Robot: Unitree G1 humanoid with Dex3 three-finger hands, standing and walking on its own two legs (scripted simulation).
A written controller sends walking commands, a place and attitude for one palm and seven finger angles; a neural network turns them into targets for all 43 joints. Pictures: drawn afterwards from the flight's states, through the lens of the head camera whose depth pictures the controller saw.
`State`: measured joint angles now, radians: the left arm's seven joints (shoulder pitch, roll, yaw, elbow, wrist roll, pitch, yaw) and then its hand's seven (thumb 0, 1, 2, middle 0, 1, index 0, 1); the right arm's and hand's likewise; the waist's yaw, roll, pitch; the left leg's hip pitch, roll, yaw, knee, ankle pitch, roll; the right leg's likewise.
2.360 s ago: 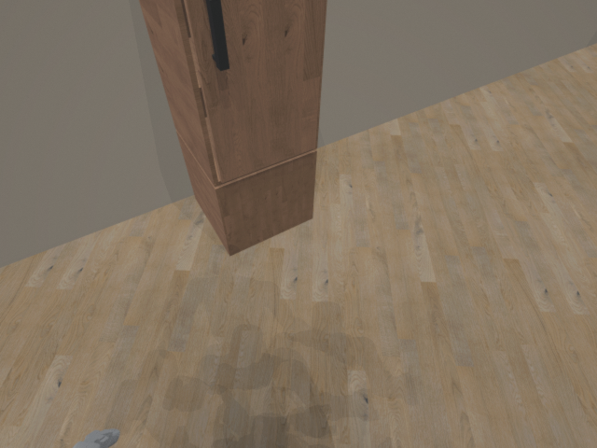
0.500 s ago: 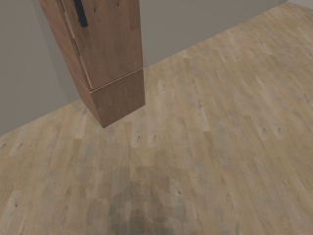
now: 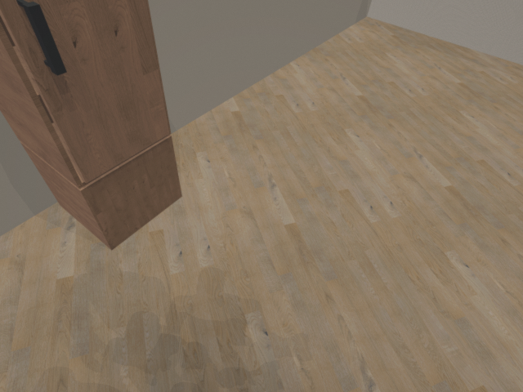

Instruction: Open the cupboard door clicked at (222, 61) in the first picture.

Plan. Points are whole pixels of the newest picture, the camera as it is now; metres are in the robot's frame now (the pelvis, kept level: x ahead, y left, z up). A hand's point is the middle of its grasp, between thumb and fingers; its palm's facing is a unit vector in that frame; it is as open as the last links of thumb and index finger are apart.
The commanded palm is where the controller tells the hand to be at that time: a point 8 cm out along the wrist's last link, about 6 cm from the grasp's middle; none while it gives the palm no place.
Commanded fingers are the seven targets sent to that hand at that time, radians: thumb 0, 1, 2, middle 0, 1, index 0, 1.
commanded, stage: walk to a spot facing it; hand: left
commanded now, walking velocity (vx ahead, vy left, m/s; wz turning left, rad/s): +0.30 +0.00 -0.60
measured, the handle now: (41, 37) +0.77 +0.60 +0.13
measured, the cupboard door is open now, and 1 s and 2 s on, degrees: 0 0 0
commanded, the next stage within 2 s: turn to face it in 1.32 s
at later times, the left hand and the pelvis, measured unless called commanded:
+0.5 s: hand (243, 288) +0.36 +0.06 -0.18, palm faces -0.38 -0.92 -0.14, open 7.4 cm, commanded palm none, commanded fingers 0.00 0.90 0.90 -0.20 -0.30 -0.20 -0.30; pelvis +0.16 -0.05 -0.03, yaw -19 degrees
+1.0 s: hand (222, 254) +0.44 +0.12 -0.18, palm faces -0.41 -0.90 -0.16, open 7.4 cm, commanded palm none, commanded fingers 0.00 0.90 0.90 -0.20 -0.30 -0.20 -0.30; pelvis +0.37 -0.06 +0.00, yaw -31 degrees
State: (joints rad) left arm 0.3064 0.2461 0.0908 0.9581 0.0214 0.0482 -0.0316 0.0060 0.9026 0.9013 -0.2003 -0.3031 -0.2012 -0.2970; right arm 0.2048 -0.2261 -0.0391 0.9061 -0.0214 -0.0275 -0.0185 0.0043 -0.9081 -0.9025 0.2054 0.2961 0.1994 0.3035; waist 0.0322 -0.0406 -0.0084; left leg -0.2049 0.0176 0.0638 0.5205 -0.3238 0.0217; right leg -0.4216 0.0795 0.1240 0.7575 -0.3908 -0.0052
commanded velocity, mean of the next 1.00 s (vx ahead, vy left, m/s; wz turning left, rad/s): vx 0.34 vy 0.00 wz -0.47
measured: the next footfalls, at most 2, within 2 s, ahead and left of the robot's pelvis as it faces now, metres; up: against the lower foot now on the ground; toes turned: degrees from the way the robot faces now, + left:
right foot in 0.44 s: +0.25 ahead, -0.16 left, +0.00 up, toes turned -25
left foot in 0.90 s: +0.48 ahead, -0.01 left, +0.00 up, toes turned -19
